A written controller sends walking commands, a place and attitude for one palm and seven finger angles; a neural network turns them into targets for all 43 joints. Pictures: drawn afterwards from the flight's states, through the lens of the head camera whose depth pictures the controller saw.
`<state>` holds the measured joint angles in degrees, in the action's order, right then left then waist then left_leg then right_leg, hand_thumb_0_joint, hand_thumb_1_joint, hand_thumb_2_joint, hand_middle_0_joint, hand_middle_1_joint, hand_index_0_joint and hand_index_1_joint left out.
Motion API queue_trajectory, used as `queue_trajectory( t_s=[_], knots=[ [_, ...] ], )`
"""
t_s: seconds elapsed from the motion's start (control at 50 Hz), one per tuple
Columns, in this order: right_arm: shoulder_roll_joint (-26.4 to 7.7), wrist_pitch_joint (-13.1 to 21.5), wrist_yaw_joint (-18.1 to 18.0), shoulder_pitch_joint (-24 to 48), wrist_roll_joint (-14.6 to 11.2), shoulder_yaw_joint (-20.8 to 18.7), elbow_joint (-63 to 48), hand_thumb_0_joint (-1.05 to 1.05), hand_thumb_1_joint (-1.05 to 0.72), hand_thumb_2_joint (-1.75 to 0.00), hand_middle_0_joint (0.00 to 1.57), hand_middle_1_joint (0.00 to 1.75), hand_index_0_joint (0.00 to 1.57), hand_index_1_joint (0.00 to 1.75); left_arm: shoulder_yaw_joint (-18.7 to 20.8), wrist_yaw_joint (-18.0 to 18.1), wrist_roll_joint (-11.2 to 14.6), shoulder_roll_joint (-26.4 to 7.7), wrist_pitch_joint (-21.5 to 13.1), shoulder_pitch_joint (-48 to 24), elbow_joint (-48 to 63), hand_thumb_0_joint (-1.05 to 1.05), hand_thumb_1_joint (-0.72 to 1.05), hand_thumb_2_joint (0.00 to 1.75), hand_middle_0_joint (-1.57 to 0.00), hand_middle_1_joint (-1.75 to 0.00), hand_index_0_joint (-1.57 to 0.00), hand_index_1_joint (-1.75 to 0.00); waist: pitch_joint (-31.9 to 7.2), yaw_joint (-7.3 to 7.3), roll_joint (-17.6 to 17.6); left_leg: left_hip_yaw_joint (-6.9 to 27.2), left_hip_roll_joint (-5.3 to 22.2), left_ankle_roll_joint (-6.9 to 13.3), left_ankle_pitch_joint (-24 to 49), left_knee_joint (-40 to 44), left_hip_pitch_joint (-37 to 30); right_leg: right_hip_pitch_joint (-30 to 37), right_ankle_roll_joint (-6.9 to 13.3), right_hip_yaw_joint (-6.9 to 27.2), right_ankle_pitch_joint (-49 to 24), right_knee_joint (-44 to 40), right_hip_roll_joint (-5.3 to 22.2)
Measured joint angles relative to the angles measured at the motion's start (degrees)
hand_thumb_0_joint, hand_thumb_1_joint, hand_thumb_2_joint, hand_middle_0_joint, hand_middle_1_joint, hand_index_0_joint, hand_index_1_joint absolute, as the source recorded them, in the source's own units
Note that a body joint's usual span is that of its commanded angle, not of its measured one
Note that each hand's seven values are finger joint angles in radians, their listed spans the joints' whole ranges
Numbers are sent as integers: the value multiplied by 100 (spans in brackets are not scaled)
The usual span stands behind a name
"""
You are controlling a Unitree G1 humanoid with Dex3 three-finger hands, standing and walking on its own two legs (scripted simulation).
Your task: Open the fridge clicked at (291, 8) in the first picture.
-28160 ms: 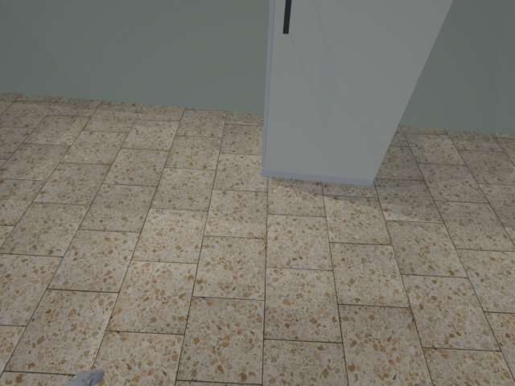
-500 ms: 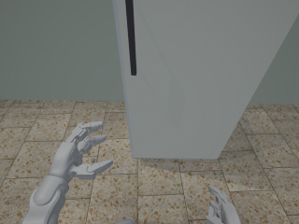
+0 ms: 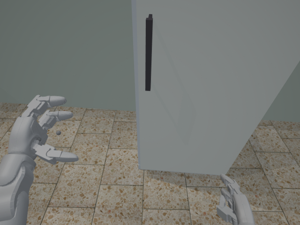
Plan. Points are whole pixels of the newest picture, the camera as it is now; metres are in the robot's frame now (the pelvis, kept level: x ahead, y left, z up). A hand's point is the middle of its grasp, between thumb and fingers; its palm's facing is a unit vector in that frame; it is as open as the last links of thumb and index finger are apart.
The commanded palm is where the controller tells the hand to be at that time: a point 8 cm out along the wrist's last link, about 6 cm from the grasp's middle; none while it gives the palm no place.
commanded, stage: raise the hand to about handle height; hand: left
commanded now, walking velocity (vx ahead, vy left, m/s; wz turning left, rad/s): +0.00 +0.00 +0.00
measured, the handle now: (149, 56) +0.60 +0.09 +0.18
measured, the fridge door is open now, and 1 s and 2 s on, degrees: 0 0 0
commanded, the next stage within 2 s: move the hooked fingers beside the handle in 0.82 s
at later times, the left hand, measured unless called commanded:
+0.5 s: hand (40, 118) +0.26 +0.28 +0.19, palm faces +0.08 -1.00 -0.04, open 14.0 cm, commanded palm +0.22 +0.32 +0.21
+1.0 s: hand (47, 114) +0.26 +0.26 +0.21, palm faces +0.08 -1.00 -0.05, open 14.0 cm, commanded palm +0.24 +0.30 +0.21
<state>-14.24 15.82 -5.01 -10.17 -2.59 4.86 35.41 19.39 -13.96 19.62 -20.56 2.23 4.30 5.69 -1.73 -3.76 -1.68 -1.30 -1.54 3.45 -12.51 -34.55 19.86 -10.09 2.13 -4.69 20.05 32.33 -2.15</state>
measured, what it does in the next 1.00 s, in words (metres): stands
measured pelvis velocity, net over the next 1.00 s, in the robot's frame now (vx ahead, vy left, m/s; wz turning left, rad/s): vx -0.01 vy -0.01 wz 0.01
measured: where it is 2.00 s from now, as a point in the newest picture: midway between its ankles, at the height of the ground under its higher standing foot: outside the picture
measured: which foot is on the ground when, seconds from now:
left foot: down 0.00-1.00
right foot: down 0.00-1.00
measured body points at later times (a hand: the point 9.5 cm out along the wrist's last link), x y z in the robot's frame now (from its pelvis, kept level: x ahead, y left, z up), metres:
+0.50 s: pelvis -0.02 +0.00 +0.01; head -0.05 -0.01 +0.46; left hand +0.25 +0.33 +0.20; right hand +0.20 -0.21 -0.05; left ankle +0.07 +0.08 -0.73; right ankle -0.03 -0.10 -0.73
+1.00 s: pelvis -0.01 -0.01 +0.01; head -0.05 -0.02 +0.46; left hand +0.25 +0.31 +0.21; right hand +0.20 -0.22 -0.04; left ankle +0.07 +0.08 -0.73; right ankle -0.03 -0.10 -0.73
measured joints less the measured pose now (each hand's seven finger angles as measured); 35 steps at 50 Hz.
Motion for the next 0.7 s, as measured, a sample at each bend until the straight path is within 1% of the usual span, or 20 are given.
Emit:
queue_trajectory(
  t_s=[0.04, 0.1, 0.16, 0.2, 0.24, 0.32, 0.38, 0.46, 0.52, 0.56, 0.62, 0.66, 0.7],
  knots=[
    [14, -42, -13, 63, -30, 53, 9, 2, -90, -90, 21, 30, 20, 30, 80, -119, 10, -54, 129, -286, -103, -1, -42, 34, -30, -115, -29, -115, 15, -66, -17, 34, -16, 2, 44, 75, -83, 100, -4, -32, -41, -91, 6],
    [23, -166, -59, 159, -93, 130, 14, 2, -90, -90, 21, 30, 20, 30, 100, -363, -20, -196, 570, -650, -375, -1, -46, 32, -30, -117, -29, -118, 52, -125, -58, 75, -33, 5, 133, 201, -169, 200, -8, -72, -121, -225, 12],
    [34, -298, -102, 223, -129, 189, -13, 2, -90, -90, 21, 30, 20, 30, 92, -537, -78, -365, 1045, -844, -568, -1, -48, 32, -30, -118, -29, -119, 109, -124, -93, 94, -40, 3, 228, 331, -246, 274, -5, -89, -203, -344, 12],
    [43, -350, -112, 235, -131, 215, -28, 2, -90, -90, 21, 30, 20, 30, 140, -582, -86, -447, 1205, -913, -592, -1, -49, 31, -30, -119, -30, -119, 154, -112, -105, 100, -38, -1, 279, 410, -309, 335, 2, -92, -254, -423, 6],
    [55, -381, -118, 219, -124, 238, -25, 2, -90, -90, 21, 30, 20, 30, 243, -599, -57, -510, 1214, -982, -573, -1, -49, 31, -30, -119, -30, -120, 182, -102, -100, 107, -36, -8, 322, 487, -378, 405, 10, -95, -298, -500, 0],
    [62, -411, -123, 158, -136, 275, 55, 2, -90, -90, 21, 30, 20, 30, 512, -670, 29, -670, 1089, -1293, -673, -1, -50, 31, -30, -120, -30, -120, 200, -111, -73, 134, -24, -26, 385, 603, -503, 546, 29, -114, -372, -645, -22],
    [23, -455, -126, 120, -187, 276, 111, 2, -90, -90, 21, 30, 20, 30, 629, -789, 51, -843, 1191, -1620, -1010, -1, -50, 31, -30, -120, -30, -120, 175, -112, -92, 157, -16, -38, 424, 642, -516, 568, 37, -134, -411, -698, -36],
    [-75, -530, -83, 82, -278, 230, 96, 2, -90, -90, 21, 30, 20, 30, 526, -984, 21, -977, 1534, -1722, -1445, -1, -51, 30, -30, -120, -30, -120, 116, -67, -153, 153, -4, -41, 449, 616, -392, 428, 32, -132, -423, -644, -43],
    [-138, -548, -43, 64, -285, 173, 36, 2, -90, -90, 21, 30, 20, 30, 395, -1005, -29, -847, 1645, -1495, -1333, -1, -51, 30, -30, -120, -29, -120, 157, -18, -178, 125, 14, -38, 435, 563, -331, 349, 33, -104, -411, -573, -52],
    [-148, -532, -34, 43, -242, 144, 4, 2, -90, -90, 21, 30, 20, 30, 364, -934, -31, -692, 1546, -1271, -1036, -1, -51, 30, -30, -120, -29, -120, 191, 12, -164, 103, 23, -38, 424, 555, -345, 353, 39, -81, -404, -558, -57],
    [-109, -484, -36, -1, -171, 136, 1, 2, -90, -90, 21, 30, 20, 30, 446, -787, 34, -539, 1216, -1033, -595, -1, -50, 30, -30, -120, -30, -120, 204, 31, -100, 78, 35, -47, 415, 592, -428, 426, 53, -50, -408, -596, -68],
    [-69, -463, -45, -30, -152, 139, 24, 2, -90, -90, 21, 30, 20, 30, 564, -721, 79, -534, 1047, -1037, -508, -1, -50, 30, -30, -120, -30, -120, 184, 21, -59, 76, 43, -58, 416, 627, -489, 489, 63, -43, -415, -639, -77],
    [-47, -464, -63, -36, -164, 144, 59, 2, -90, -90, 21, 30, 20, 30, 676, -678, 81, -603, 1037, -1163, -611, -1, -50, 30, -31, -120, -30, -120, 162, -3, -48, 84, 51, -70, 415, 643, -529, 539, 70, -47, -424, -677, -89]
  ],
)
